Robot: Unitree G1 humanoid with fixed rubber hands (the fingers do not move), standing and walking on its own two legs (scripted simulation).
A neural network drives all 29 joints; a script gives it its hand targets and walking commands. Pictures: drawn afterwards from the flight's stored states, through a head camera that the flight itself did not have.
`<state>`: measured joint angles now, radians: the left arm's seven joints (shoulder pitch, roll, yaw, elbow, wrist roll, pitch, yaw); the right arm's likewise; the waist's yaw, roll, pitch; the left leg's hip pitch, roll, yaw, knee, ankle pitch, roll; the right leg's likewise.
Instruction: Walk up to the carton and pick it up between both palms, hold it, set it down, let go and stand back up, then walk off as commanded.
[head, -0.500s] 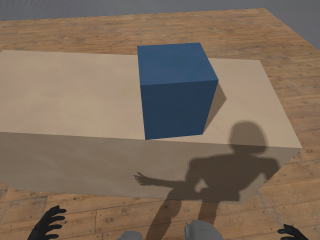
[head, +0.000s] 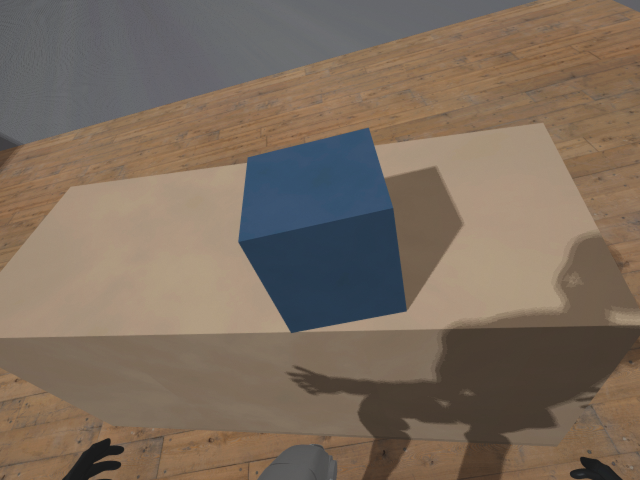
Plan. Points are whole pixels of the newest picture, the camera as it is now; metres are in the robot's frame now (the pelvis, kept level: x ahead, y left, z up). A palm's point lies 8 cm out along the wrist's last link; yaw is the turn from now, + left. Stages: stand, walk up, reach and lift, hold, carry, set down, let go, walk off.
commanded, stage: walk up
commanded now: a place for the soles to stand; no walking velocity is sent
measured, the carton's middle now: (328, 235) +0.48 +0.03 +0.00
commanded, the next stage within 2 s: reach and lift in 1.64 s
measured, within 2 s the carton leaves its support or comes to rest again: neither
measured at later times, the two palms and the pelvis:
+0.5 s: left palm out of the picture +0.12 +0.38 -0.07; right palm (568, 431) +0.18 -0.25 -0.07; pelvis +0.03 +0.06 -0.01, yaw +1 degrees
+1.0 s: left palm out of the picture +0.12 +0.40 -0.07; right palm (543, 410) +0.20 -0.23 -0.07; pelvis +0.04 +0.08 -0.01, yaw +1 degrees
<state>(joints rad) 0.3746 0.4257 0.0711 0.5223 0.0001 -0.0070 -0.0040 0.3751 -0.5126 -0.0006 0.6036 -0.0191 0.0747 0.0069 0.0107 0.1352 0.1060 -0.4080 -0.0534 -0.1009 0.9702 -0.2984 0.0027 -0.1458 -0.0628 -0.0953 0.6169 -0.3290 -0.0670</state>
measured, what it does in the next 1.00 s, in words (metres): steps on the spot: left foot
